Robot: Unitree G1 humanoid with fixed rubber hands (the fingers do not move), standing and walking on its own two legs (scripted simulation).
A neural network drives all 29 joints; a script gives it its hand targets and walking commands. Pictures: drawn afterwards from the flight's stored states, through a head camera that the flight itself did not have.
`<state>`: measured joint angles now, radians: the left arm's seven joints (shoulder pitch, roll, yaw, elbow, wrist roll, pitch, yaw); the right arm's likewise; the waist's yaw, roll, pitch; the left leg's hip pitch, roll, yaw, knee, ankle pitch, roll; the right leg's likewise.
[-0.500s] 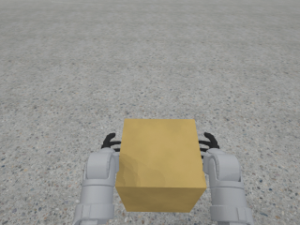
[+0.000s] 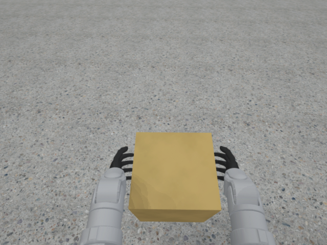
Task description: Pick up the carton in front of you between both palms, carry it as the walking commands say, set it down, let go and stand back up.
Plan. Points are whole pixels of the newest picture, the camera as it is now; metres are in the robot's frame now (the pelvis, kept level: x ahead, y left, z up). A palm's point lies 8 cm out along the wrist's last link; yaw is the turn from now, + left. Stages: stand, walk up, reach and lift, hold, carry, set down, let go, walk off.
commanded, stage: carry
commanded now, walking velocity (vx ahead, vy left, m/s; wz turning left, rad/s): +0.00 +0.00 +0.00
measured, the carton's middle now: (172, 181) +0.33 +0.00 -0.06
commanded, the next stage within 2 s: hold in 0.66 s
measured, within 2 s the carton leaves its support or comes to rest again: neither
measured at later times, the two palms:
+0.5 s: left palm (112, 174) +0.28 +0.16 +0.04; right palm (228, 175) +0.29 -0.14 +0.04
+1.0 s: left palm (96, 186) +0.25 +0.19 +0.04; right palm (215, 167) +0.30 -0.11 +0.05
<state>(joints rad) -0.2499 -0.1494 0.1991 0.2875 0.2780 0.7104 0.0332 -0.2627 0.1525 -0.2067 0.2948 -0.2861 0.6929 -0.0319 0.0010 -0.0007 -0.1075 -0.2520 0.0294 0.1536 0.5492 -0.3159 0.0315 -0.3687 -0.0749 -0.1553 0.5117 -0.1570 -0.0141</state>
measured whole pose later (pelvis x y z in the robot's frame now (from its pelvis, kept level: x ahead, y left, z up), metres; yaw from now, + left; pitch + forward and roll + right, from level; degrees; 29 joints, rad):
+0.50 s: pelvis +0.00 +0.01 +0.00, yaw +0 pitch +1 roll +0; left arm -0.22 -0.14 0.17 0.21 0.25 0.75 0.05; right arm -0.23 0.15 -0.17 0.22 -0.25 0.74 -0.05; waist 0.00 0.00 -0.11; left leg -0.26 0.02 0.16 0.56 -0.32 0.04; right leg -0.37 -0.08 -0.15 0.51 -0.15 0.00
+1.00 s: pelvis +0.00 -0.01 +0.01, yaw +10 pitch -8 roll +0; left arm -0.24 -0.15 0.21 0.28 0.26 0.71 0.03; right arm -0.26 0.15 -0.20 0.26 -0.29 0.72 -0.02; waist 0.01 0.02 0.03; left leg -0.07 -0.04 -0.03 0.45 -0.24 0.02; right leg -0.13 0.00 0.04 0.43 -0.16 0.02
